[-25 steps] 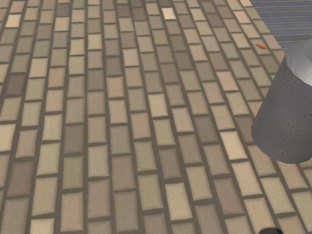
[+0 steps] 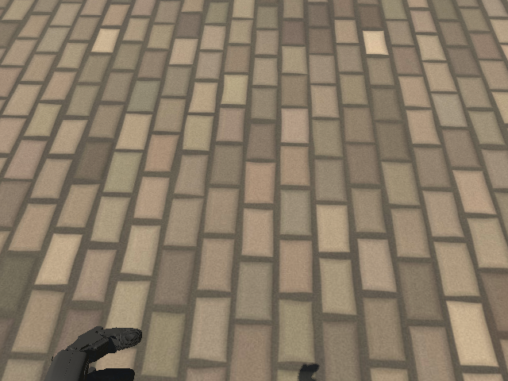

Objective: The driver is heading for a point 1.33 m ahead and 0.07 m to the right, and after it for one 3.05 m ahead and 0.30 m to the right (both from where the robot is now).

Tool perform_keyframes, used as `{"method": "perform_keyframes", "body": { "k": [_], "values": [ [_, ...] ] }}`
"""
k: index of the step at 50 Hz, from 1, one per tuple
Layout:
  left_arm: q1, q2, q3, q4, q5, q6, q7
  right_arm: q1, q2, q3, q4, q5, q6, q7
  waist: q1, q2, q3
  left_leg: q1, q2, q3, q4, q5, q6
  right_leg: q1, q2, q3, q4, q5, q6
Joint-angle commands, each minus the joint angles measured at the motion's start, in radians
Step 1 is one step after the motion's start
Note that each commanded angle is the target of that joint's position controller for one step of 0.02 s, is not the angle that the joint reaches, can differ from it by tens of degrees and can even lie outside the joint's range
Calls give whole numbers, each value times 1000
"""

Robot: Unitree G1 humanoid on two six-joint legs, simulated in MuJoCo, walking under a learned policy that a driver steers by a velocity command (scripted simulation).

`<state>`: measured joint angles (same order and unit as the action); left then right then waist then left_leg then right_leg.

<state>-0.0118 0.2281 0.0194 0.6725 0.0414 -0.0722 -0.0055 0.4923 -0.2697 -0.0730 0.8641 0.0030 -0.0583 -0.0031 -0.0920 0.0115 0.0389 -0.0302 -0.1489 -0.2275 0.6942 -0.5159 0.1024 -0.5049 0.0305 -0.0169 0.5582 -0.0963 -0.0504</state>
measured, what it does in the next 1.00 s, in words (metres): walks ahead: left foot, then right foot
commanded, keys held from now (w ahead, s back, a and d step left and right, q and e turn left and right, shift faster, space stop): w+q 0.10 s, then w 0.38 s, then w+e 0.52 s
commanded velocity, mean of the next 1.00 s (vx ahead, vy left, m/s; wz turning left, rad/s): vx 0.50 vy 0.00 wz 0.01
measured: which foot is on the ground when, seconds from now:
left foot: up 0.00-0.46, down 0.48-1.00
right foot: down 0.00-0.48, up 0.50-0.98, down 1.00-1.00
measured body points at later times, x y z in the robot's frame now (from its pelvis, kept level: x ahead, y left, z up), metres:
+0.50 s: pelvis +0.27 +0.03 +0.01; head +0.31 +0.04 +0.46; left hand +0.16 +0.25 -0.14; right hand +0.53 -0.13 -0.07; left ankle +0.35 +0.11 -0.72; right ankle +0.12 -0.10 -0.69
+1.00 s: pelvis +0.54 +0.05 +0.00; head +0.58 +0.04 +0.45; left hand +0.73 +0.26 -0.11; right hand +0.47 -0.20 -0.14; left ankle +0.35 +0.12 -0.71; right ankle +0.65 -0.01 -0.71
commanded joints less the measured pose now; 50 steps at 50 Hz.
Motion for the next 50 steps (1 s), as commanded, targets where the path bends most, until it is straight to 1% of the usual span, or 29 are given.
{"method": "perform_keyframes", "body": {
  "k": [1, 2, 3, 5, 6, 8, 10, 11, 15, 19, 21, 22, 23, 24, 25, 26, 27, 28, 29, 30, 31, 33, 37, 40, 43, 45, 48, 49, 50],
  "values": [
    [321, 222, 87, 7, 5, 9, 20, 57, -105, -11, -75, -19, -5, -7, 132, -176, -314, -619, 81, 95, 635, 29, -7, 731, -456, 772, -246, -456, -193],
    [252, 135, 65, 3, -3, 8, 18, -44, -115, -15, -80, -29, -2, 4, 133, -85, -171, -614, 118, 115, 612, 139, -12, 574, -398, 599, -280, -443, -166],
    [222, 99, 55, 11, -2, 6, 13, -91, -96, -12, -91, -30, 0, 12, 118, -49, -103, -598, 146, 127, 570, 190, -17, 474, -352, 468, -307, -322, -146],
    [252, 78, 47, 44, -5, -7, 19, -122, -70, -7, -95, -44, 17, 32, 101, -77, -47, -566, 175, 145, 514, 214, -26, 369, -281, 283, -350, -157, -108],
    [276, 83, 49, 60, -8, -19, 16, -126, -51, -2, -99, -43, 24, 39, 96, -105, -46, -557, 175, 148, 496, 217, -30, 352, -281, 253, -356, -79, -120],
    [307, 74, 47, 90, -24, -41, 9, -165, -38, 5, -109, -51, 31, 48, 96, -98, -30, -591, 179, 148, 451, 243, -41, 350, -278, 188, -377, -2, -125],
    [334, 83, 46, 114, -23, -52, 5, -233, -29, 11, -129, -50, 31, 57, 99, -87, -8, -639, 181, 146, 379, 309, -55, 351, -273, 137, -411, 27, -132],
    [350, 77, 42, 133, -29, -54, 7, -273, -27, 14, -141, -52, 30, 57, 103, -72, 7, -657, 179, 148, 338, 355, -60, 352, -268, 106, -418, 52, -128],
    [384, 86, 39, 184, -39, -61, -5, -436, 9, 44, -193, -48, 24, 72, 112, -73, 11, -539, 180, 244, 74, 491, -53, 333, -220, -9, -424, 198, -105],
    [463, 130, 41, 244, -38, -46, -8, -525, -16, 47, -206, -48, 26, 66, 136, -74, 40, -481, 166, 299, -57, 418, -27, 444, -259, -6, -400, 322, -117],
    [485, 145, 38, 278, -33, -34, -1, -488, -21, 44, -198, -63, 16, 51, 101, -87, 23, -420, 139, 313, -126, 345, 4, 520, -277, -20, -296, 577, -120],
    [480, 153, 35, 290, -34, -27, 4, -404, -28, 38, -173, -63, 6, 43, 55, -76, -22, -320, 111, 319, -178, 362, 28, 539, -279, -34, -179, 730, -109],
    [479, 145, 29, 294, -40, -21, 7, -253, -53, 25, -115, -71, -7, 31, -5, -55, -117, -122, 91, 321, -225, 396, 56, 493, -245, -70, 0, 731, -88],
    [469, 122, 16, 265, -44, -20, 9, -86, -116, 4, -73, -88, -17, 19, -64, -7, -235, 132, 244, 159, -225, 342, 97, 314, -212, -89, 243, 437, -68],
    [581, -3, -11, 228, -67, -20, -4, -26, -215, -22, -64, -87, -16, 8, -14, 248, -367, 434, 576, -344, -304, 352, 235, -70, -33, -118, 629, -342, -28],
    [517, 114, 26, 240, -42, -10, 14, -39, -187, -24, -61, -36, -9, 4, -25, 70, -321, 339, 575, -407, -367, 394, 222, -159, -29, 33, 733, -423, -40],
    [439, 108, 31, 214, -45, -11, 13, -123, -141, -8, -51, -27, -12, 5, 19, 23, -167, 209, 519, -212, -391, 456, 178, -188, -74, 70, 707, -325, -50],
    [414, 78, 24, 212, -49, -14, 9, -178, -84, 5, -48, -29, -22, 9, 50, 9, -98, 88, 474, -99, -434, 527, 140, -158, -104, 72, 646, -259, -48],
    [392, 71, 26, 217, -39, -4, 6, -209, -51, 15, -39, -24, -30, 11, 80, 9, -43, 4, 434, -25, -476, 544, 105, -124, -120, 77, 596, -230, -37],
    [432, 47, 22, 230, -25, 12, -3, -217, -27, 22, -31, -18, -36, 8, 108, 38, -34, -53, 409, 39, -515, 526, 80, -78, -129, 76, 565, -203, -24],
    [442, 37, 22, 241, -19, 25, -10, -202, -16, 25, -20, -22, -45, 8, 114, 52, -32, -74, 402, 71, -528, 582, 79, -53, -124, 72, 563, -192, -16],
    [411, 46, 33, 236, -11, 44, -23, -173, -36, 16, 7, -14, -60, 2, 128, 43, -8, -70, 392, 134, -553, 629, 75, -100, -119, 58, 571, -142, -4],
    [265, 30, 33, 189, -18, 55, -34, -116, -39, 16, 47, -16, -63, -5, 113, 54, 34, -62, 356, 265, -577, 664, 43, -191, -118, 36, 473, 19, 4],
    [138, 16, 23, 145, -16, 48, -48, -101, -24, 26, 56, -18, -61, -7, 84, 55, 55, -49, 331, 353, -563, 722, 27, -172, -107, -24, 293, 119, 1],
    [39, 13, 12, 104, -11, 44, -52, -41, -54, 24, 86, -19, -58, -20, 55, 52, 73, 23, 364, 388, -546, 801, 20, -141, -89, -86, 146, 130, -24],
    [25, 27, 14, 89, -9, 43, -53, -24, -71, 23, 101, -22, -50, -28, 60, 55, 69, 95, 384, 414, -490, 939, 11, -112, -63, -115, 92, 68, -55],
    [139, 61, 31, 113, -6, 44, -43, -47, -113, 14, 105, -28, -33, -41, 122, 92, -10, 163, 401, 457, -253, 1339, 0, 43, 28, -165, 74, -90, -122],
    [233, 84, 43, 140, -5, 40, -40, -57, -129, 9, 99, -31, -23, -41, 161, 93, -66, 147, 404, 460, -94, 1350, 3, 149, 59, -161, 45, -131, -149],
    [373, 119, 64, 183, 4, 32, -32, -70, -139, 7, 88, -29, -16, -37, 228, 61, -141, 44, 387, 470, 134, 1195, -11, 351, 68, -119, -36, -122, -186]
  ]
}}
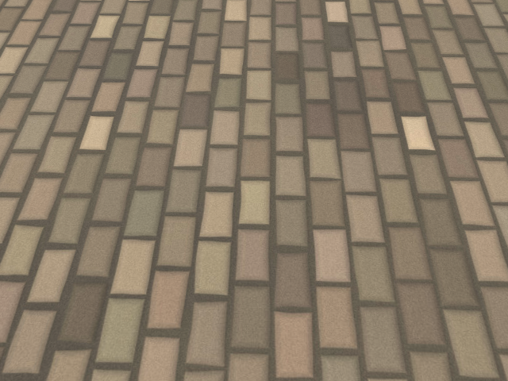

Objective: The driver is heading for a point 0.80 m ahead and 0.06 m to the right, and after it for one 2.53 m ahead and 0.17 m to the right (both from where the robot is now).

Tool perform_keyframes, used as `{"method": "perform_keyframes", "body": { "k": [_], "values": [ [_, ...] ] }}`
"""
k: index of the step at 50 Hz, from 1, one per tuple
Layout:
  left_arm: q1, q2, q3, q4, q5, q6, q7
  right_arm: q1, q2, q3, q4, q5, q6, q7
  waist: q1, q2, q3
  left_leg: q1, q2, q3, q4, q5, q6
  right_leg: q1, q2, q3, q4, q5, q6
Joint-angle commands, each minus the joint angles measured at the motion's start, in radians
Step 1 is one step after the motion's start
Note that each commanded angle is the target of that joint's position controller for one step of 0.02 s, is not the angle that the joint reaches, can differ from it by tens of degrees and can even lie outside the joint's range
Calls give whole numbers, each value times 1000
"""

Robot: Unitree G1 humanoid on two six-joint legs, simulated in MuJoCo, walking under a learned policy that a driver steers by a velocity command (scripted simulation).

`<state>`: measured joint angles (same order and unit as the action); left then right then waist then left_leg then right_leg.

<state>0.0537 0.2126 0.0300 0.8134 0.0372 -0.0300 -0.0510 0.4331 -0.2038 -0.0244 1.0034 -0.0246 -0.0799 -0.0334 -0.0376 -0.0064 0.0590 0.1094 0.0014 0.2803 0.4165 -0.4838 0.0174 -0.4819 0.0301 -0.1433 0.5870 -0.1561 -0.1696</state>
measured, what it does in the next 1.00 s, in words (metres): walks ahead, turning right: left foot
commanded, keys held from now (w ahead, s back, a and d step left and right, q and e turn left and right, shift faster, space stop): w+e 0.28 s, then w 0.68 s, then w+q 0.04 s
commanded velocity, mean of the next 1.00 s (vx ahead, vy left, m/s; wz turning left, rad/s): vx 0.50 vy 0.00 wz -0.28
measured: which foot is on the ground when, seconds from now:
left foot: down 0.00-0.02, up 0.04-0.54, down 0.56-1.00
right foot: down 0.00-0.56, up 0.58-1.00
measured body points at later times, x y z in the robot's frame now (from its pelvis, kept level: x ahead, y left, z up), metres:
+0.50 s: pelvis +0.27 -0.01 +0.02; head +0.31 -0.02 +0.46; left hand +0.30 +0.27 -0.11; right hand +0.43 -0.28 -0.08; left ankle +0.45 +0.07 -0.69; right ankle +0.11 -0.05 -0.72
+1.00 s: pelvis +0.53 -0.06 +0.02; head +0.56 -0.06 +0.47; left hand +0.78 +0.10 -0.08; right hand +0.40 -0.27 -0.12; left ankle +0.46 +0.05 -0.72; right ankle +0.65 -0.22 -0.68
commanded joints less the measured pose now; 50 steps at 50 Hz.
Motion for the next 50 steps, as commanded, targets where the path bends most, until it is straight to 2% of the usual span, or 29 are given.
{"method": "perform_keyframes", "body": {
  "k": [1, 2, 3, 4, 5, 6, 7, 8, 11, 14, 17, 20, 22, 24, 25, 26, 27, 28, 29, 30, 31, 32, 34, 35, 37, 40, 43, 46, 50],
  "values": [
    [421, 234, 86, 61, 14, -10, 30, -1, -167, -34, -85, -1, 2, 1, 206, -40, -258, -322, 187, -33, 735, 713, 49, 559, -145, 285, -91, -137, -131],
    [359, 318, 106, 37, -3, 0, 32, 14, -95, -25, -158, 18, -8, 23, 124, -260, -323, -752, -64, -155, 1079, -77, -6, 794, -391, 887, -247, -89, -316],
    [357, 287, 103, 41, -31, 10, 36, -117, -164, -34, -178, 3, -21, 27, 160, -68, -251, -873, 3, -329, 1079, 16, 8, 754, -360, 823, -307, -92, -281],
    [301, 241, 91, 41, -33, 10, 44, -161, -155, -30, -200, 16, -36, 33, 127, -27, -133, -883, 51, -328, 1001, 122, 13, 626, -343, 690, -324, -28, -240],
    [262, 190, 79, 41, -30, 6, 45, -150, -151, -31, -190, 15, -41, 29, 75, 59, -59, -820, 83, -321, 900, 169, 8, 492, -297, 599, -343, 104, -189],
    [214, 158, 70, 33, -37, 1, 46, -154, -140, -31, -185, -4, -23, 28, 36, 92, -33, -749, 105, -325, 835, 187, 2, 401, -221, 503, -356, 163, -130],
    [204, 159, 66, 26, -38, -8, 48, -105, -122, -26, -184, -17, -1, 31, 10, 29, -51, -687, 108, -322, 798, 183, -16, 350, -215, 463, -364, 250, -142],
    [219, 148, 63, 32, -42, -21, 45, -111, -120, -26, -186, -26, 16, 32, 4, 29, -46, -669, 112, -318, 776, 174, -29, 326, -192, 439, -360, 341, -139],
    [264, 188, 71, 38, -40, -36, 46, -190, -109, -25, -224, -27, 41, 41, 14, 9, -34, -708, 110, -287, 650, 248, -64, 293, -141, 394, -381, 330, -121],
    [335, 195, 72, 45, -40, -31, 46, -326, -112, -23, -274, -22, 45, 46, 63, -22, -17, -781, 100, -279, 502, 370, -78, 339, -122, 407, -381, 315, -81],
    [392, 184, 67, 55, -39, -32, 49, -407, -106, -15, -298, -16, 42, 54, 104, -49, -23, -797, 83, -272, 367, 470, -67, 421, -120, 398, -368, 350, -46],
    [444, 169, 57, 71, -30, -35, 57, -489, -102, -6, -324, -12, 33, 62, 137, -56, -11, -791, 61, -257, 260, 501, -44, 497, -138, 399, -349, 415, -36],
    [457, 178, 54, 77, -22, -37, 63, -525, -109, -4, -342, -7, 25, 65, 144, -62, -1, -767, 44, -251, 204, 484, -19, 539, -166, 413, -332, 460, -38],
    [428, 197, 55, 75, -18, -41, 70, -485, -129, -9, -339, -5, 17, 64, 107, -72, 2, -677, 26, -258, 143, 428, 17, 551, -192, 417, -302, 536, -21],
    [400, 208, 56, 71, -18, -44, 72, -419, -146, -16, -320, -4, 12, 59, 72, -78, -16, -577, 1, -252, 115, 384, 37, 538, -189, 404, -255, 646, -4],
    [387, 217, 57, 72, -15, -47, 70, -317, -167, -27, -287, -2, 7, 50, 30, -75, -63, -450, -33, -239, 92, 344, 56, 534, -173, 387, -150, 767, 10],
    [375, 216, 54, 74, -17, -50, 63, -168, -188, -39, -243, -4, -2, 38, -43, -38, -141, -259, -26, -245, 36, 372, 84, 485, -128, 344, 29, 751, 28],
    [382, 168, 39, 48, -23, -56, 58, -6, -251, -55, -223, -26, -10, 21, -97, 46, -269, -17, 174, -461, 28, 248, 135, 322, -78, 310, 296, 466, 43],
    [536, 82, 25, 51, -59, -52, 53, 34, -346, -81, -208, -38, -1, 24, -31, 285, -368, 208, 430, -945, -65, 197, 289, 0, 114, 213, 635, -283, 90],
    [491, 175, 38, 68, -22, -47, 60, -27, -262, -70, -206, -2, 13, 37, -19, 148, -283, 111, 405, -1040, -143, 82, 286, -110, 65, 265, 716, -330, 74],
    [390, 177, 41, 49, -16, -46, 54, -124, -191, -53, -223, 8, 13, 41, 3, 61, -131, -39, 361, -858, -159, 80, 261, -127, 15, 269, 699, -233, 74],
    [330, 157, 33, 34, -15, -48, 47, -168, -149, -42, -222, 2, 8, 45, 13, 18, -73, -139, 308, -736, -186, 186, 233, -109, -18, 260, 648, -177, 76],
    [316, 133, 29, 31, 1, -29, 33, -164, -110, -27, -189, 6, -3, 41, 52, 61, -35, -239, 208, -562, -226, 351, 166, -46, -62, 236, 563, -139, 89],
    [347, 118, 25, 37, 2, -20, 27, -145, -125, -29, -176, 8, -12, 42, 64, 105, -57, -245, 215, -536, -228, 433, 179, -21, -57, 221, 552, -135, 99],
    [322, 108, 21, 34, 6, -11, 22, -102, -132, -32, -148, 18, -26, 47, 67, 92, -46, -247, 206, -489, -250, 512, 195, -54, -75, 197, 521, -120, 116],
    [183, 99, 13, -8, 5, -8, 16, -55, -140, -34, -119, 18, -25, 46, 46, 74, -3, -230, 188, -436, -303, 512, 198, -158, -116, 156, 417, -20, 143],
    [59, 78, 0, -46, -2, -11, 13, -11, -139, -32, -93, 21, -21, 47, 18, 71, 12, -211, 156, -378, -307, 571, 180, -164, -119, 117, 245, 81, 159],
    [-36, 67, -11, -71, -8, -14, 13, 37, -149, -33, -68, 19, -21, 44, -9, 76, 18, -174, 161, -353, -293, 630, 170, -125, -100, 90, 105, 142, 155],
    [-108, 85, -8, -100, -10, -22, 19, 78, -156, -33, -38, 10, -13, 34, -18, 75, 31, -82, 208, -386, -229, 729, 170, -96, -77, 94, 10, 93, 128]
  ]
}}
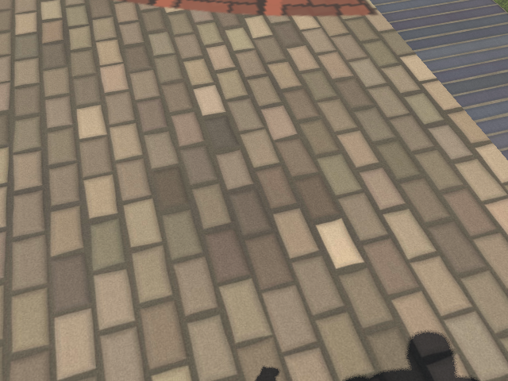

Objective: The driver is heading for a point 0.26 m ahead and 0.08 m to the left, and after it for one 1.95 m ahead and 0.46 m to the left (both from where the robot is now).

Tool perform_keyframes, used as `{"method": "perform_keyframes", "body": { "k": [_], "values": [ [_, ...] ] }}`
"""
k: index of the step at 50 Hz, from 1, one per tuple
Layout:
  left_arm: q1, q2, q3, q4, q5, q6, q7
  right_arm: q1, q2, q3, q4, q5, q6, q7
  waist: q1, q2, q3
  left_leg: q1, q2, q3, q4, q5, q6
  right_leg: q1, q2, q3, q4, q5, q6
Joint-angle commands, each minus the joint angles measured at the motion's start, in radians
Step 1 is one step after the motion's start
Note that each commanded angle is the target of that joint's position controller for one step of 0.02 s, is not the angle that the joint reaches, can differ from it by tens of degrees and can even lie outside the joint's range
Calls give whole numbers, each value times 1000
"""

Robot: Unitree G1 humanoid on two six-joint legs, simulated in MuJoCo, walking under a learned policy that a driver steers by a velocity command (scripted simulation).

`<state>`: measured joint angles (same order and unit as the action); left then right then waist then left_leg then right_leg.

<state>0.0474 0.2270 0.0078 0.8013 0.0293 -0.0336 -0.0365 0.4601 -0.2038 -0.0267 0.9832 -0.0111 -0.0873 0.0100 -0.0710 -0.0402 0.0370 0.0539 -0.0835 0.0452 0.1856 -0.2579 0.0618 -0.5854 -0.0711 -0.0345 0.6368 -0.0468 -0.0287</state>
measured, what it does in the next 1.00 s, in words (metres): walks ahead, turning left: right foot, then left foot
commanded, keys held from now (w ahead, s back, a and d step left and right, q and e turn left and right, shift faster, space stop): w+q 0.04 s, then q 0.68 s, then no key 0.28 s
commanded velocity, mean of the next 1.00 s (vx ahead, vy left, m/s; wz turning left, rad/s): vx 0.14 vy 0.00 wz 0.40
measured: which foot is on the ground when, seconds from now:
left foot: down 0.00-0.10, up 0.12-0.58, down 0.60-1.00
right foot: up 0.00-0.08, down 0.10-0.60, up 0.62-1.00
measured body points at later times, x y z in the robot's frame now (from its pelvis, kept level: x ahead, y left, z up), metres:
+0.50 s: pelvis +0.15 -0.03 +0.00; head +0.19 -0.02 +0.45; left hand +0.14 +0.24 -0.14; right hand +0.33 -0.25 -0.13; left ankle +0.19 +0.10 -0.71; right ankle +0.18 -0.11 -0.74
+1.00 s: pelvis +0.16 -0.01 +0.00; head +0.18 +0.00 +0.45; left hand +0.13 +0.27 -0.13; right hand +0.38 -0.20 -0.13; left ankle +0.17 +0.08 -0.74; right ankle +0.21 -0.12 -0.72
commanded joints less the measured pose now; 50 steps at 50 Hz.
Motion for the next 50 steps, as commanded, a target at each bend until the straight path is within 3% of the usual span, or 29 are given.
{"method": "perform_keyframes", "body": {
  "k": [1, 3, 4, 5, 6, 7, 9, 11, 14, 18, 22, 26, 28, 29, 30, 31, 32, 33, 34, 36, 37, 39, 46, 49, 50],
  "values": [
    [-92, 77, 17, -88, -2, -23, 7, 44, -165, -33, -16, -6, -3, -13, 27, 109, 51, -9, 302, -163, 32, 550, 123, 33, 34, -12, -61, -50, -23],
    [32, 95, 29, -49, 3, -39, 19, 12, -177, -36, -14, -6, 3, -18, 87, 106, 3, -11, 282, -160, 183, 760, 96, 208, 81, -17, -135, -98, -48],
    [182, 115, 39, 2, 14, -55, 31, 0, -169, -32, -14, 3, 5, -17, 150, 73, -81, -61, 229, -125, 359, 779, 68, 410, 83, -16, -209, -9, -70],
    [341, 184, 57, 30, 39, -70, 48, -9, -138, -23, -47, 19, 0, -17, 199, 8, -210, -244, 172, -97, 604, 500, 39, 679, -99, 143, -184, 134, -109],
    [364, 286, 84, 17, 43, -59, 50, 119, -22, 1, -68, 59, 8, -26, 154, -206, -369, -548, 9, 6, 961, -246, -5, 936, -422, 493, -178, 440, -254],
    [353, 229, 78, 9, -7, -43, 45, 79, -156, -38, -49, 23, 25, -41, 159, -68, -367, -573, 27, -86, 1070, -318, 1, 838, -402, 514, -196, 592, -271],
    [212, 112, 45, -4, -13, -45, 45, -12, -116, -42, -62, 9, 39, -36, 93, -19, -143, -601, 100, -96, 1044, -216, -11, 615, -307, 243, -249, 653, -209],
    [168, 75, 34, -1, -17, -45, 59, -22, -99, -50, -64, -11, 71, -17, 49, -64, -77, -549, 126, -81, 987, -152, -34, 468, -235, 121, -320, 550, -157],
    [182, 101, 42, 6, -16, -54, 64, -21, -72, -55, -79, -15, 103, -4, 19, -53, -99, -516, 105, -58, 985, -88, -52, 412, -229, 31, -341, 595, -170],
    [180, 105, 45, 13, -11, -41, 73, -138, -67, -51, -140, -20, 126, 8, 24, -77, -66, -561, 130, -32, 822, 24, -59, 389, -212, -63, -357, 454, -168],
    [202, 139, 57, 20, -9, -24, 70, -235, -66, -38, -192, -19, 133, 24, 56, -81, -70, -471, 123, 18, 636, 67, -44, 380, -223, -117, -329, 353, -164],
    [227, 178, 77, 21, -4, 8, 62, -290, -96, -45, -240, -19, 139, 26, 86, -87, -61, -446, 112, 40, 539, -74, -20, 426, -278, -94, -266, 218, -157],
    [228, 190, 85, 22, -6, 24, 65, -285, -98, -48, -255, -16, 130, 24, 82, -71, -58, -393, 101, 48, 426, -89, 0, 432, -285, -97, -195, 132, -127],
    [244, 192, 89, 30, -4, 34, 66, -258, -103, -50, -252, -17, 117, 20, 64, -23, -72, -316, 93, 33, 312, 3, 13, 408, -262, -121, -115, 54, -84],
    [296, 163, 85, 32, 2, 43, 62, -203, -173, -68, -239, -28, 100, 8, 54, 148, -111, -199, 185, -131, 181, 155, 43, 332, -185, -180, 87, -94, -22],
    [265, 80, 63, -44, -13, 47, 58, -185, -322, -105, -256, -17, 98, -3, 53, 407, -100, -92, 461, -537, 135, 543, 211, 34, 28, -211, 321, -585, 64],
    [179, 124, 67, -50, -1, 65, 67, -83, -306, -113, -225, 2, 103, -8, -22, 223, -139, -79, 476, -520, 148, 599, 300, -7, 43, -32, 482, -643, 71],
    [168, 118, 68, -55, -13, 72, 65, -115, -267, -100, -223, 4, 110, -15, 11, 174, -107, -118, 428, -438, 154, 572, 293, -22, 31, 13, 527, -573, 71],
    [165, 109, 67, -48, -23, 66, 64, -192, -225, -87, -235, 1, 119, -21, 46, 140, -59, -175, 361, -368, 136, 487, 247, -16, 18, 40, 495, -481, 66],
    [180, 134, 75, -40, 1, 61, 64, -301, -171, -71, -268, 9, 125, -27, 84, 154, -59, -202, 275, -300, 133, 456, 191, 19, 23, 45, 449, -377, 61],
    [203, 132, 77, -30, 6, 65, 61, -302, -164, -66, -273, 7, 122, -23, 89, 140, -91, -196, 270, -285, 140, 501, 190, 44, 39, 38, 460, -363, 60],
    [221, 111, 72, -26, -5, 75, 59, -276, -175, -67, -264, 4, 110, -16, 87, 110, -119, -190, 269, -278, 140, 507, 191, 78, 45, 39, 415, -360, 63],
    [169, 93, 59, -40, -16, 85, 65, -253, -192, -60, -234, -17, 111, -14, 46, 162, -82, -257, 263, -327, 102, 208, 177, 211, 65, 31, 155, -373, 40],
    [198, 88, 56, -28, -23, 76, 70, -264, -194, -55, -216, -17, 117, -13, 53, 160, -75, -279, 267, -360, 118, 192, 163, 303, 86, 21, 15, -367, 18],
    [229, 77, 53, -15, -23, 70, 71, -278, -189, -52, -210, -11, 120, -15, 74, 147, -72, -297, 259, -360, 136, 192, 145, 362, 92, 12, -87, -313, 7]
  ]
}}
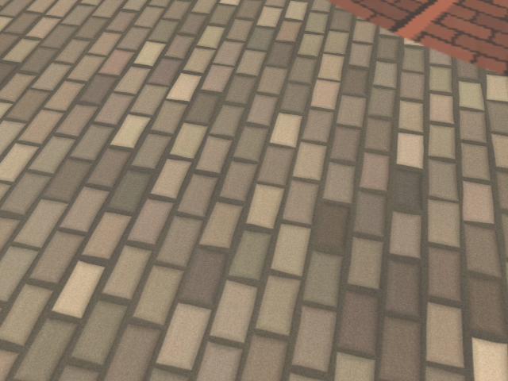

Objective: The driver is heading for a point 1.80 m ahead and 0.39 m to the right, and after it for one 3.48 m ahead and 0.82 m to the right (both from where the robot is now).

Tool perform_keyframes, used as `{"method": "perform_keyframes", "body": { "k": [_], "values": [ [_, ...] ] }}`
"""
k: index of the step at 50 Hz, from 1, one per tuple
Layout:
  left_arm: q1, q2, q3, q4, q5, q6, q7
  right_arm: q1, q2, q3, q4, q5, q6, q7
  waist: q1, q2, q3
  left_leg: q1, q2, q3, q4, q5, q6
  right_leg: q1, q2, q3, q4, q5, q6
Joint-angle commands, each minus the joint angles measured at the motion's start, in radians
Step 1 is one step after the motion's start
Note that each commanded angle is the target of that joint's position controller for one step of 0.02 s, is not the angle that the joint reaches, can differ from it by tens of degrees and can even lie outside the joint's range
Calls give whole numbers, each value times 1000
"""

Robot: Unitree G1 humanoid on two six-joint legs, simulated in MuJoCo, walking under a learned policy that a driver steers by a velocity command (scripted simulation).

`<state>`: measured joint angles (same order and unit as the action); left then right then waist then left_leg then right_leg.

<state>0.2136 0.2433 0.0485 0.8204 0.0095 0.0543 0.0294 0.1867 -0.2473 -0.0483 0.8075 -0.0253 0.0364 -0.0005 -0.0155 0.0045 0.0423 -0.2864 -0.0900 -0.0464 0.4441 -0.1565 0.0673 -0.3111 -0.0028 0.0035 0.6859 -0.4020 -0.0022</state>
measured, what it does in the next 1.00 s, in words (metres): steps on the spot: right foot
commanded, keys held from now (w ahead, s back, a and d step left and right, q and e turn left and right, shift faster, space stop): no key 0.60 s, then w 0.38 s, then w+e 0.02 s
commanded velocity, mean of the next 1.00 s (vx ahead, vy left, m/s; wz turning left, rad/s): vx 0.11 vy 0.00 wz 0.04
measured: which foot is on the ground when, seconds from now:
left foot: down 0.00-1.00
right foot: up 0.00-0.02, down 0.04-0.88, up 0.90-1.00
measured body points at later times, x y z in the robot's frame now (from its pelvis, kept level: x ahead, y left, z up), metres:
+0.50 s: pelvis +0.00 -0.02 +0.01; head +0.00 -0.02 +0.46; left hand +0.06 +0.23 -0.13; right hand +0.04 -0.28 -0.14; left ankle +0.02 +0.10 -0.74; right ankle -0.01 -0.11 -0.74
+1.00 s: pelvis +0.08 +0.03 +0.00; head +0.08 +0.04 +0.45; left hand +0.10 +0.28 -0.15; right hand +0.05 -0.22 -0.14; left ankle +0.04 +0.10 -0.74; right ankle +0.03 -0.10 -0.68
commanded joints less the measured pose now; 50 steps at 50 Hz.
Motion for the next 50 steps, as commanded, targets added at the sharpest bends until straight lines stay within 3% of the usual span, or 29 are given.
{"method": "perform_keyframes", "body": {
  "k": [1, 2, 3, 4, 5, 6, 8, 10, 11, 12, 19, 30, 31, 33, 35, 37, 38, 41, 43, 44, 45, 46, 47, 48, 50],
  "values": [
    [99, 48, 8, -19, -1, -26, 8, -15, -135, -24, -29, 12, -2, -8, 43, 83, -72, 3, 248, -260, -100, 67, 106, 175, 24, -28, -290, 138, -33],
    [93, 72, 7, -21, 12, -39, 12, 6, -103, -13, -23, 16, -5, -11, 31, 21, -70, -48, 212, -244, -71, 2, 49, 236, -51, 69, -395, 178, -49],
    [63, 142, 13, -39, 28, -52, 14, 38, -45, 3, -27, 26, -11, -9, -5, -135, -89, -95, 113, -141, 30, -114, -3, 251, -237, 287, -485, 146, -98],
    [-20, 153, 14, -44, 20, -55, 3, -2, -77, -5, -21, 20, -6, -12, -14, -205, -17, -15, 24, -41, 73, -223, -22, 50, -313, 338, -491, 222, -167],
    [-73, 99, -2, -56, 17, -63, -3, 9, -91, -8, 1, 11, -4, -9, -29, -162, -9, 67, 49, -41, 117, -207, -26, 3, -284, 290, -490, 236, -173],
    [-90, 85, -9, -50, 13, -68, -3, 19, -76, -6, 19, 12, -4, -5, -38, -153, -8, 96, 49, -38, 87, -147, -25, 3, -238, 235, -471, 234, -149],
    [-60, 103, -9, -23, 2, -73, 5, 16, -75, -3, 42, 6, -12, -7, -32, -147, -5, 118, 66, -43, -10, -2, -31, 60, -173, 166, -427, 308, -100],
    [-21, 112, -5, -6, 0, -75, 5, 27, -90, 0, 67, 4, -24, -15, -10, -109, -51, 151, 109, -74, -65, 103, -45, 131, -147, 147, -383, 376, -81],
    [29, 106, -4, 5, -5, -75, 1, 21, -106, -3, 83, 11, -27, -19, 27, -77, -55, 167, 126, -92, -53, 136, -48, 129, -124, 144, -394, 364, -72],
    [27, 94, -8, 23, -7, -72, 3, 30, -92, -2, 102, 23, -27, -19, 13, -52, -47, 132, 121, -98, -67, 100, -48, 153, -112, 127, -402, 317, -67],
    [8, 83, -9, 84, 0, -62, 1, 33, -77, 7, 191, 16, -30, -27, 18, 8, -5, 104, 137, -122, -134, 67, -39, 158, -95, 108, -401, 202, -62],
    [37, 62, -24, 185, 0, -64, 2, 58, -69, 20, 285, 18, -34, -34, 15, -2, 0, 113, 149, -125, -152, 41, -26, 147, -84, 98, -404, 196, -54],
    [51, 63, -24, 196, 2, -64, 1, 70, -64, 22, 293, 17, -33, -34, 16, -8, -20, 116, 138, -119, -151, -47, -22, 151, -77, 99, -413, 103, -56],
    [69, 99, -10, 201, 4, -54, -2, 74, -81, 14, 288, 12, -26, -33, 23, -39, 9, 42, 89, -86, -88, -323, 3, 117, -62, 120, -410, -188, -85],
    [109, 111, -2, 207, 4, -47, -6, 46, -60, 16, 264, -1, -25, -23, 44, -92, 78, -78, 58, -51, 5, -427, 14, 97, -121, 229, -465, -385, -137],
    [157, 132, 14, 231, 9, -49, -3, 24, -11, 27, 242, -10, -39, -8, 48, -161, 97, -146, 47, 53, 196, -249, -2, 136, -254, 379, -568, -417, -202],
    [156, 126, 17, 232, 11, -56, -4, 12, -22, 25, 232, -14, -50, -4, 47, -138, 98, -153, 82, 58, 258, -222, -6, 122, -292, 406, -594, -363, -223],
    [98, 129, 24, 218, 9, -75, -13, 48, -22, 20, 225, -4, -76, 11, 1, -113, 87, -69, 95, 77, 191, -260, 5, 81, -244, 297, -559, -245, -197],
    [45, 124, 28, 204, 0, -76, -18, 183, 2, 18, 272, 5, -87, 6, -63, -100, 94, 204, 43, 131, 1, -173, 19, -99, -162, 188, -450, -257, -166],
    [29, 97, 23, 191, 6, -80, -20, 265, -19, 10, 301, 2, -92, -3, -90, -29, 95, 331, 56, 76, -68, -208, 25, -202, -111, 133, -325, -236, -148],
    [5, 26, 4, 163, 10, -89, -27, 384, -85, -5, 320, -12, -103, -15, -127, 185, 53, 436, 284, -257, -245, -434, 57, -315, -8, -3, -6, -158, -108],
    [-10, 8, -1, 128, 16, -96, -34, 457, -173, -25, 336, -1, -101, -12, -125, 303, 68, 432, 455, -606, -385, -666, 140, -481, 70, -61, 209, -174, -103],
    [-27, 72, 12, 123, 37, -101, -41, 375, -139, -19, 320, -4, -98, -12, -70, 161, 131, 336, 464, -590, -367, -662, 168, -488, -6, 15, 340, -91, -116],
    [-28, 66, 12, 130, 28, -109, -54, 283, -100, -9, 282, 0, -106, -7, -25, 82, 140, 288, 415, -491, -357, -564, 149, -474, -39, 32, 368, 11, -115],
    [2, 45, 10, 155, 24, -118, -68, 225, -69, 0, 255, 7, -127, -9, 14, 46, 102, 295, 340, -304, -368, -293, 110, -423, -71, 20, 356, 134, -87]
  ]
}}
